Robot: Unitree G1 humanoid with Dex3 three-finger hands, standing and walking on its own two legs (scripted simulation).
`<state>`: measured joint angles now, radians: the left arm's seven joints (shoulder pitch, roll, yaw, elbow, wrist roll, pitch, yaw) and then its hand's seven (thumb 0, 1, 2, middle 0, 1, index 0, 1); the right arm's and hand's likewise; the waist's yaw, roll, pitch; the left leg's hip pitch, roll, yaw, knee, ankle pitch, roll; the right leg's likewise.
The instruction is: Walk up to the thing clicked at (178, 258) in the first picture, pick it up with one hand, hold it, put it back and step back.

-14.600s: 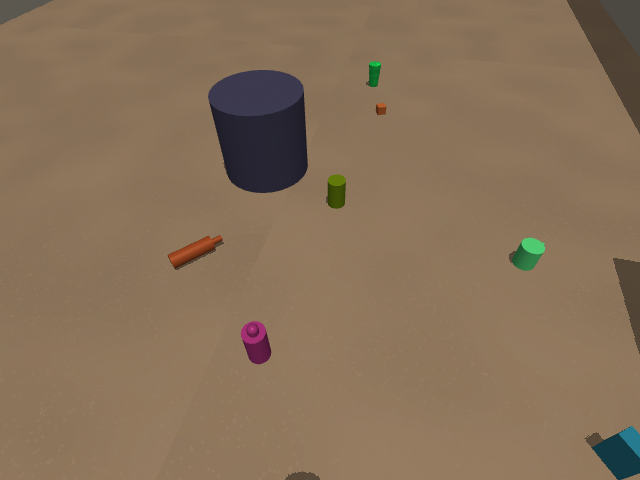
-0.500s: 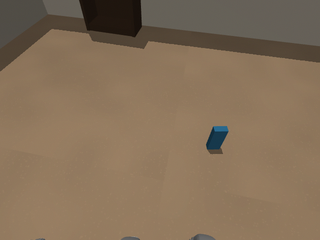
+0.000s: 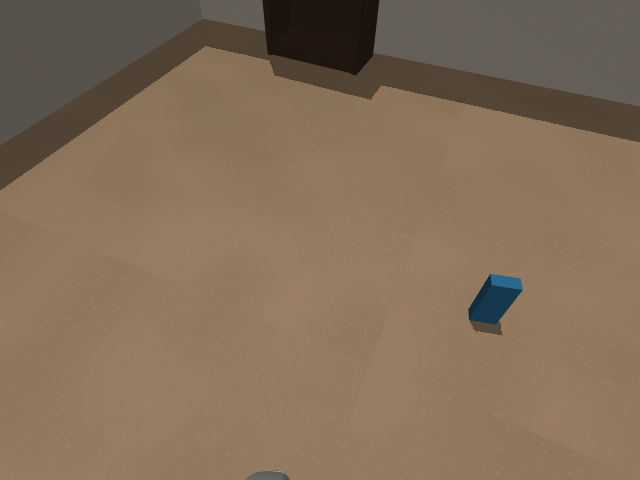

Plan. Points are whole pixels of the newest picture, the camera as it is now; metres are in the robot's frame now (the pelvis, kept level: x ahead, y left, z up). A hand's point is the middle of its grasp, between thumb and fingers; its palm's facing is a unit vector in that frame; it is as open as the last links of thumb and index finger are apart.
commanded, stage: walk up
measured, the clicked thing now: out of the picture -0.77 +0.11 -0.71
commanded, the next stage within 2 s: stand in 0.90 s
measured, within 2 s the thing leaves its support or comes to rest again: neither
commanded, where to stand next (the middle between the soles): +0.06 -0.04 m, yaw +0 degrees
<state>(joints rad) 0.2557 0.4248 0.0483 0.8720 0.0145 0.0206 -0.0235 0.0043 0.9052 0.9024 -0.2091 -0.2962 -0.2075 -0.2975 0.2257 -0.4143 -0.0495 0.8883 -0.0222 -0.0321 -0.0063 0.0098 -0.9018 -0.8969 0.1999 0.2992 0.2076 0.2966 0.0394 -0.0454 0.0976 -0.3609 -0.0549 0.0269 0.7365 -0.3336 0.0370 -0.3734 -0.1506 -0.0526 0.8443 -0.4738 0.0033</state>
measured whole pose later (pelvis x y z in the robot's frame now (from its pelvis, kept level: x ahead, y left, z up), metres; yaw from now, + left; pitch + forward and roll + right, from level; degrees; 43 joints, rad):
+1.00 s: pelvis +0.03 -0.02 +0.04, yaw +4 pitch -2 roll +0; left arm 0.08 0.36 0.01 1.15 0.00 0.00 -0.01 0.00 0.91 0.90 -0.21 -0.30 -0.20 -0.30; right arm 0.06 -0.35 0.00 1.16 0.00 -0.01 0.00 0.01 -0.90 -0.90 0.20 0.30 0.21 0.30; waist 0.01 0.00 0.05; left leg -0.16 -0.02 -0.07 0.36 -0.17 -0.01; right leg -0.10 -0.05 -0.08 0.34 -0.20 0.03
